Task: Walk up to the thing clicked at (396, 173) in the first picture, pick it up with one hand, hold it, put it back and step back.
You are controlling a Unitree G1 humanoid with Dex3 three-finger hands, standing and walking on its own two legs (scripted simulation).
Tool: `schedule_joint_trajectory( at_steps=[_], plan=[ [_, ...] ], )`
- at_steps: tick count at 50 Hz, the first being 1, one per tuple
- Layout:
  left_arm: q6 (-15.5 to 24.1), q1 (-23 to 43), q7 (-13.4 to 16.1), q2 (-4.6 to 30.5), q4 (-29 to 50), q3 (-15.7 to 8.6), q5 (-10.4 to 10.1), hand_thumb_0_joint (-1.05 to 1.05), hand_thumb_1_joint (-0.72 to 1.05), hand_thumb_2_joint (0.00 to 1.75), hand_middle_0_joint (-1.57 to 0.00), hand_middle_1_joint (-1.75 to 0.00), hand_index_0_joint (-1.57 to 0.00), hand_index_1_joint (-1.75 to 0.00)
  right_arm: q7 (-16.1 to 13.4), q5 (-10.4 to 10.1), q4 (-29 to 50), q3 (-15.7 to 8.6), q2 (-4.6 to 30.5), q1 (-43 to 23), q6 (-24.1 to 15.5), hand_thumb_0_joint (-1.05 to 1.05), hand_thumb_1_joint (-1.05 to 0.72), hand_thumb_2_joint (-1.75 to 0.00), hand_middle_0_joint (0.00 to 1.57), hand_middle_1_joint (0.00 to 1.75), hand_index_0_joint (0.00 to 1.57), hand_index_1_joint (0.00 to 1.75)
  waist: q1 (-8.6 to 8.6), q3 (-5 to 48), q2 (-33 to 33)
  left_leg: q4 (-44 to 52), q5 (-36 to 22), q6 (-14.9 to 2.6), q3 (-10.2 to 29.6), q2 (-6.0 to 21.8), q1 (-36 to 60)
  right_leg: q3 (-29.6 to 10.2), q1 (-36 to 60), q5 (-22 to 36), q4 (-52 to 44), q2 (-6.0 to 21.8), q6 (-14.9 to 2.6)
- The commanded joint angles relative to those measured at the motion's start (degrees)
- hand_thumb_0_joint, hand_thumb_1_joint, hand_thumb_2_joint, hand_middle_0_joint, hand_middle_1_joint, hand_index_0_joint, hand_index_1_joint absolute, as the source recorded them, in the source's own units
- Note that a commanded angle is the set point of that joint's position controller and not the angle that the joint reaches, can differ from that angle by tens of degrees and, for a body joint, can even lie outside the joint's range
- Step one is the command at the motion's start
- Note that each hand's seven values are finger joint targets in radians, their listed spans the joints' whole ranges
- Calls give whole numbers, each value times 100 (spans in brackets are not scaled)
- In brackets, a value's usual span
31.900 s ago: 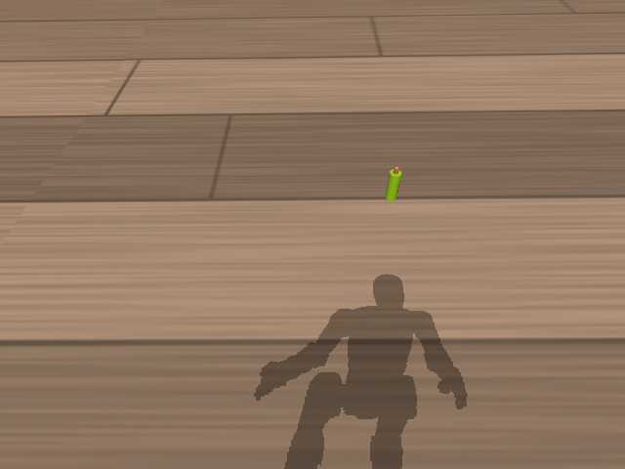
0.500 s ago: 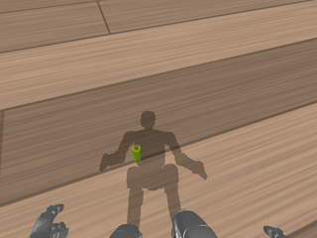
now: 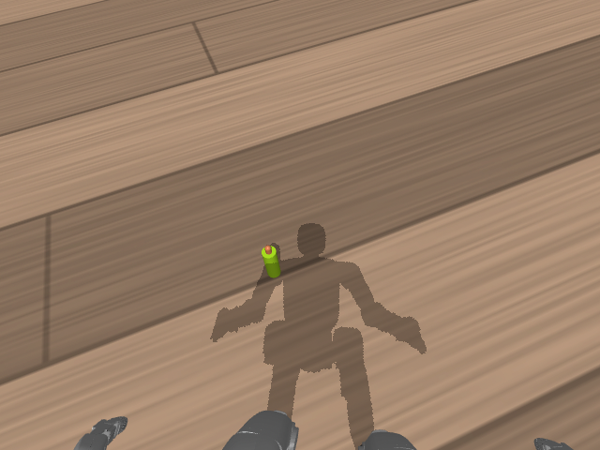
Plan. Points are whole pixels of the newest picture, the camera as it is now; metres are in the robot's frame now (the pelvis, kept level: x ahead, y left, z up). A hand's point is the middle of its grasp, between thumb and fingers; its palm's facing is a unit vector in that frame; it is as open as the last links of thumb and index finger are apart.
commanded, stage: step back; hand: left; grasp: from the side
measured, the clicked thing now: (270, 259) +0.73 +0.20 -0.67
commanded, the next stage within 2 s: stand in 1.74 s
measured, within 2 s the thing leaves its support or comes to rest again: neither
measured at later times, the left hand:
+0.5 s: hand out of the picture -0.10 +0.24 -0.17, palm faces -0.04 -0.92 -0.39, open 7.4 cm
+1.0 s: hand out of the picture -0.26 +0.23 -0.14, palm faces +0.09 -0.93 -0.37, open 7.4 cm
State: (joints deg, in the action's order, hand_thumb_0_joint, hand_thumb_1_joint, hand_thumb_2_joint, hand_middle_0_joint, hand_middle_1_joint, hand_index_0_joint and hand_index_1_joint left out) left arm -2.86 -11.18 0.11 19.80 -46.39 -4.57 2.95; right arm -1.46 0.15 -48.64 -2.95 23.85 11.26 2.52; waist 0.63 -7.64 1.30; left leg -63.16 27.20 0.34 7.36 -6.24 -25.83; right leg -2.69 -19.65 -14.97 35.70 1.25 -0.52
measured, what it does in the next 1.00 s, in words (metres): walks backwards: left foot, then right foot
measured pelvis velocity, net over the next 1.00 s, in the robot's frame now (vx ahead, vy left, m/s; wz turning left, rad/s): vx -0.31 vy -0.05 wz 0.07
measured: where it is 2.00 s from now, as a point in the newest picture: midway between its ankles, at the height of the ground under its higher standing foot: outside the picture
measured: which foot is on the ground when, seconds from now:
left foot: up 0.00-0.10, down 0.12-0.54, up 0.56-0.80, down 0.82-1.00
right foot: down 0.00-0.14, up 0.16-0.48, down 0.50-1.00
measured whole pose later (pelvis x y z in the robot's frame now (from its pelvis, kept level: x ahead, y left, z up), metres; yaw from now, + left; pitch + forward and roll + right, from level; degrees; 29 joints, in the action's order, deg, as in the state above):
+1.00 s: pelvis -0.31 -0.05 +0.00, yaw +4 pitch -3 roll +1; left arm -2.0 -13.2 -1.4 22.4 -53.4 -4.2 1.4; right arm 0.6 2.9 -55.6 -1.6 18.7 14.3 -0.1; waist 0.4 -2.7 -2.1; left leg -31.9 17.1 -1.2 0.7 -1.4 -12.0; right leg -1.2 -20.9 -24.8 46.7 1.3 -1.3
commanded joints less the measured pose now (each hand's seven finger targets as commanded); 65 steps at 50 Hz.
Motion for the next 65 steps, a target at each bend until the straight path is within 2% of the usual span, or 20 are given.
schedule_joint_trajectory(
  at_steps=[1, 5, 6, 8, 9, 12, 19, 23, 25, 27, 28, 32, 37, 41, 44, 53, 54, 56, 57, 65],
  plan=[
    [155, 88, 199, 1437, 593, -409, -14, 0, 90, 90, -20, -30, -20, -30, -52, 45, 483, -207, 750, -31, -213, 0, -90, -90, 20, 30, 20, 30, 221, 973, -1306, 1541, 268, 60, -320, 300, -208, -1023, 1637, 2185, -674, 1154, -1068],
    [12, 298, 150, 1472, 710, -312, -177, 0, 90, 90, -20, -30, -20, -30, -27, 107, 219, -291, 765, 613, -278, 0, -90, -90, 20, 30, 20, 30, -38, 1399, -1093, 4077, -1616, -123, -727, 437, 1127, -752, 1355, 2220, 282, 938, -736],
    [-31, 197, 136, 1254, 781, -246, -188, 0, 90, 90, -20, -30, -20, -30, -37, 193, 276, -366, 976, 530, -294, 0, -90, -90, 20, 30, 20, 30, 41, 1388, -660, 4171, -2045, -305, 103, 954, 1622, -703, 535, 1375, 591, 695, -490],
    [-35, 631, 203, 1272, 852, -307, -232, 0, 90, 90, -20, -30, -20, -30, 10, 217, 451, -545, 2040, 190, -247, 0, -90, -90, 20, 30, 20, 30, -256, 1062, 1074, 4362, -3181, -1725, 2436, 2929, 922, -420, -615, -2283, 2538, -562, -26],
    [-40, 788, 232, 1439, 770, -358, -174, 0, 90, 90, -20, -30, -20, -30, -26, 241, 471, -559, 2006, -63, -288, 0, -90, -90, 20, 30, 20, 30, -285, 751, 1067, 4566, -2903, -1955, 2795, 3124, 243, -922, -415, -2295, 3361, -506, -38],
    [-63, 119, 139, 1301, 476, -346, -285, 0, 90, 90, -20, -30, -20, -30, -75, 252, 556, -326, 1240, -642, -306, 0, -90, -90, 20, 30, 20, 30, 238, 639, 512, 3989, -3682, -1279, 741, 2008, 854, -1027, -807, -1359, 3996, -742, -87],
    [95, 153, 106, 1173, 440, -236, -179, 0, 90, 90, -20, -30, -20, -30, -50, 192, 507, -360, 1161, -23, -186, 0, -90, -90, 20, 30, 20, 30, -275, 1094, 912, 3518, -3767, -1525, 569, 1943, 2341, -273, -676, -1563, 1714, -431, 312],
    [172, -431, 87, 1183, 63, -240, -175, 0, 90, 90, -20, -30, -20, -30, -4, 123, 580, -386, 1374, -297, -25, 0, -90, -90, 20, 30, 20, 30, -65, 1695, 1155, 3031, -3698, -1189, 311, 1777, 2107, 303, 553, -584, -683, -276, 111],
    [182, -677, 88, 1388, -160, -313, -96, 0, 90, 90, -20, -30, -20, -30, 28, 40, 654, -313, 1175, -549, 31, 0, -90, -90, 20, 30, 20, 30, 65, 1543, 792, 2721, -2620, -694, 116, 1421, 960, -35, 1251, 285, -1236, -68, -161],
    [124, -174, 72, 2389, 141, -553, -23, 0, 90, 90, -20, -30, -20, -30, -71, 25, 871, -266, 790, -761, 3, 0, -90, -90, 20, 30, 20, 30, 327, 835, -1616, 649, 621, -59, -246, 29, -476, -2653, 57, -153, -1835, 2068, -1452],
    [159, 262, 122, 2494, 340, -568, -37, 0, 90, 90, -20, -30, -20, -30, -127, 30, 792, -398, 1031, -727, 17, 0, -90, -90, 20, 30, 20, 30, 270, 374, -1646, -232, 802, 11, 248, 458, -168, -3200, -987, -250, -2129, 2571, -1810],
    [252, 636, 151, 1535, 341, -354, -11, 0, 90, 90, -20, -30, -20, -30, -45, 20, 350, -231, 815, -180, -67, 0, -90, -90, 20, 30, 20, 30, -161, 473, -874, -503, -74, -37, 80, -68, -276, -675, 54, 1899, -934, 1003, -989],
    [299, -139, 128, 1547, 188, -386, 55, 0, 90, 90, -20, -30, -20, -30, 11, 98, 320, -181, 742, -317, -243, 0, -90, -90, 20, 30, 20, 30, 383, 966, -1308, 1809, 213, 91, -437, 358, -433, -1037, 1801, 89, -962, 1032, -1030],
    [189, 84, 33, 1467, 183, -239, -71, 0, 90, 90, -20, -30, -20, -30, 42, 190, -161, -316, 754, 364, -379, 0, -90, -90, 20, 30, 20, 30, 34, 1069, -943, 4522, -871, -146, -572, 438, 1956, -786, 389, -733, -312, 946, -668],
    [207, 243, 63, 1400, 2, -239, -155, 0, 90, 90, -20, -30, -20, -30, 55, 259, -22, -439, 1717, -92, -435, 0, -90, -90, 20, 30, 20, 30, -128, 452, 723, 5176, 2063, -1344, 2613, 2624, 899, -161, -958, -1852, 1475, 187, -45],
    [494, -543, -50, 1214, -701, -282, -125, 0, 90, 90, -20, -30, -20, -30, 198, 204, -104, -295, 942, -403, -301, 0, -90, -90, 20, 30, 20, 30, 240, 489, 487, 3804, 1146, -597, 95, 1285, 209, 528, 1477, -541, -1113, -321, -106],
    [535, -646, -6, 1349, -737, -328, -63, 0, 90, 90, -20, -30, -20, -30, 191, 186, -96, -268, 822, -293, -266, 0, -90, -90, 20, 30, 20, 30, 262, 556, 137, 3195, 1011, -482, -126, 1076, -166, 127, 1852, -734, -1268, -180, -198],
    [595, -743, 57, 2088, -676, -498, 8, 0, 90, 90, -20, -30, -20, -30, 154, 205, 46, -233, 630, -446, -259, 0, -90, -90, 20, 30, 20, 30, 447, 200, -939, 1029, 597, -144, -222, 382, -1122, -3215, 1074, -3766, -2768, 2006, -1074],
    [622, -138, 72, 2235, -476, -509, 4, 0, 90, 90, -20, -30, -20, -30, 138, 208, -40, -360, 1003, -332, -272, 0, -90, -90, 20, 30, 20, 30, 216, -235, -699, 671, 401, -143, 231, 711, -755, -3625, 124, -4145, -2875, 2404, -1425],
    [736, -68, 14, 1793, -514, -372, -39, 0, 90, 90, -20, -30, -20, -30, 310, 182, -219, -323, 769, -31, -354, 0, -90, -90, 20, 30, 20, 30, 96, 234, -1013, 1941, -346, 14, -416, 852, 132, -1081, 401, -1862, -2198, 1277, -922]
  ],
)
